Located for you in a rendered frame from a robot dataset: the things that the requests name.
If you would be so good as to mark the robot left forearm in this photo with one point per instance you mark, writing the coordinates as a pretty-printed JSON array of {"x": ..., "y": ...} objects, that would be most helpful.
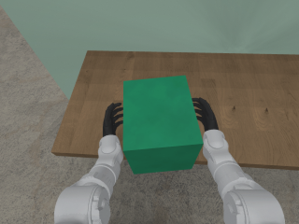
[{"x": 107, "y": 168}]

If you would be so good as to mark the left robot upper arm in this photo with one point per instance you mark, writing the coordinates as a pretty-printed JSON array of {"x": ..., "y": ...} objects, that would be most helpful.
[{"x": 87, "y": 204}]

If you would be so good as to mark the robot right forearm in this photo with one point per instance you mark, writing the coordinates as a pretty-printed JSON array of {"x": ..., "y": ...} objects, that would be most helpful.
[{"x": 225, "y": 170}]

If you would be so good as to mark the carton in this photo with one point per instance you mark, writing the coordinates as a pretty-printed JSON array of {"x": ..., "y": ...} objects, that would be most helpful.
[{"x": 160, "y": 131}]

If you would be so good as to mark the table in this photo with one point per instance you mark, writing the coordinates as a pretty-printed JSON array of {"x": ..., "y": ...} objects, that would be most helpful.
[{"x": 254, "y": 97}]

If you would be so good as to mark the right robot hand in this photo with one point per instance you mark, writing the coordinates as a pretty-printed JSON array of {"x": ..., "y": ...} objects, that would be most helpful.
[{"x": 208, "y": 118}]

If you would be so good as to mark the left robot hand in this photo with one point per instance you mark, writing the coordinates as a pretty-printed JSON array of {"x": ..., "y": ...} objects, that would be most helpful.
[{"x": 109, "y": 125}]

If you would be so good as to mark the right robot upper arm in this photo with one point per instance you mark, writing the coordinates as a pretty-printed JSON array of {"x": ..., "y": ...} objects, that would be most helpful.
[{"x": 251, "y": 206}]

